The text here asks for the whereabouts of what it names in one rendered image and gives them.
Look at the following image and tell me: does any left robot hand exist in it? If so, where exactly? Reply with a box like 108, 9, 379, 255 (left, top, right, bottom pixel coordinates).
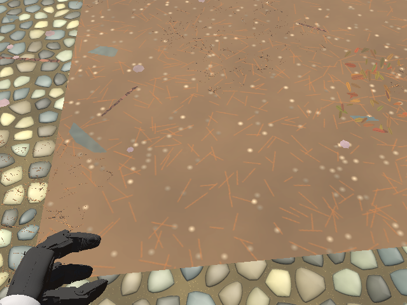
6, 229, 108, 305

